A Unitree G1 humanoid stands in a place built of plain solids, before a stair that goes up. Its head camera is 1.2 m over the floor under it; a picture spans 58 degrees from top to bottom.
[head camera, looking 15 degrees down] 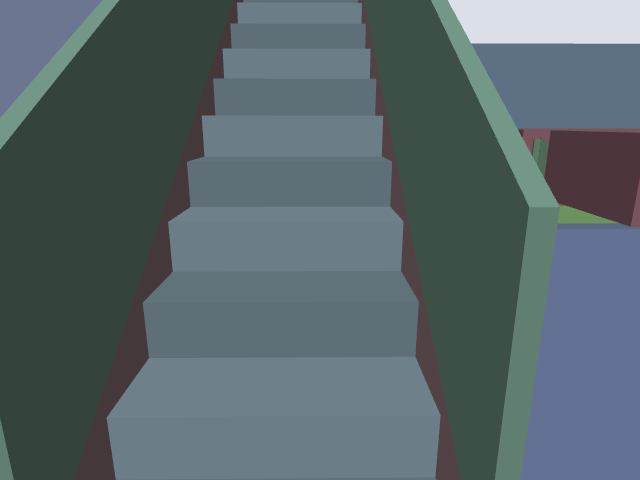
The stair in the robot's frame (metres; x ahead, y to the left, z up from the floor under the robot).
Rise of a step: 0.21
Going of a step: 0.32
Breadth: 0.93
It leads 1 degrees to the left of straight ahead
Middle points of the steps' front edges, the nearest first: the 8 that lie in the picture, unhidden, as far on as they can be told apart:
1.03 0.13 0.42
1.35 0.13 0.62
1.66 0.13 0.83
1.98 0.14 1.04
2.30 0.14 1.24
2.61 0.14 1.45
2.93 0.15 1.66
3.24 0.15 1.86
